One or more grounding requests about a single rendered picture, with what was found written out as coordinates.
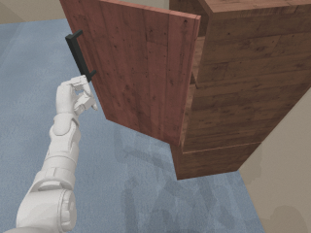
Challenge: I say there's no robot left hand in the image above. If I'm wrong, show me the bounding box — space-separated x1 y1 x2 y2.
55 75 98 118

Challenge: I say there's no cupboard door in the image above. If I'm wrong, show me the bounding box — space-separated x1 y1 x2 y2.
59 0 201 148

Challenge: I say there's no handle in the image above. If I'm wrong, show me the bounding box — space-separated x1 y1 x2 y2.
65 29 96 83

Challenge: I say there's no robot left forearm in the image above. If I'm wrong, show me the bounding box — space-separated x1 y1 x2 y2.
16 113 82 228

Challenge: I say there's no left robot upper arm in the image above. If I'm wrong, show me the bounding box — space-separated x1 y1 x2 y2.
3 188 77 233

